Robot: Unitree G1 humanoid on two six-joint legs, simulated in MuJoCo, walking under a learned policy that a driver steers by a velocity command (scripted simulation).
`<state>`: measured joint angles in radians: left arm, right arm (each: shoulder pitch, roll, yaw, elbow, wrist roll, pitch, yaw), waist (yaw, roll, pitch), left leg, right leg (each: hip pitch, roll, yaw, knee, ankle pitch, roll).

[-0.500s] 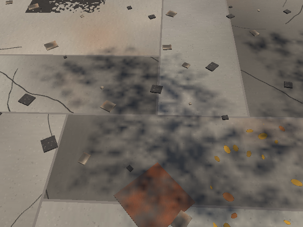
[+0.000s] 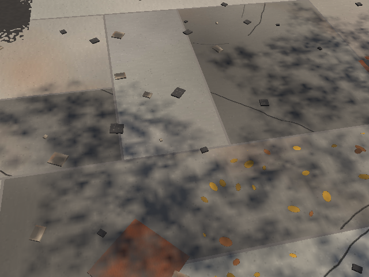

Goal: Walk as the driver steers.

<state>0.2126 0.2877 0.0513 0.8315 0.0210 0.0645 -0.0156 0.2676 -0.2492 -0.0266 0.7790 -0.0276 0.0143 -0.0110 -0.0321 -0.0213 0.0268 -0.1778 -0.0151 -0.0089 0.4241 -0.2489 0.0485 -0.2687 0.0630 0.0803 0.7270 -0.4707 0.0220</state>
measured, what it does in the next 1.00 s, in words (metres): walks ahead: right foot, then left foot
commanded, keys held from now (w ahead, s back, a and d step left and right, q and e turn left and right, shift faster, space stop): w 1.00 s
